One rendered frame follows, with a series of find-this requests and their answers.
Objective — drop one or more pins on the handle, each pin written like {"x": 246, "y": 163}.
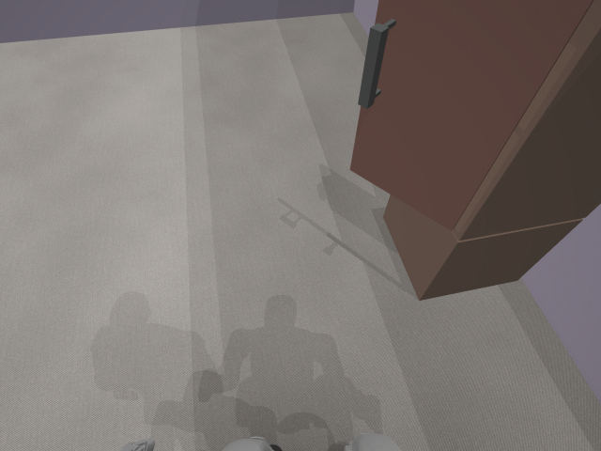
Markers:
{"x": 372, "y": 64}

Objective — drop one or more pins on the cupboard door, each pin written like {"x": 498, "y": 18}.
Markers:
{"x": 456, "y": 78}

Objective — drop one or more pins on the robot left shin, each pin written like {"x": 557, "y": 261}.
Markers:
{"x": 262, "y": 439}

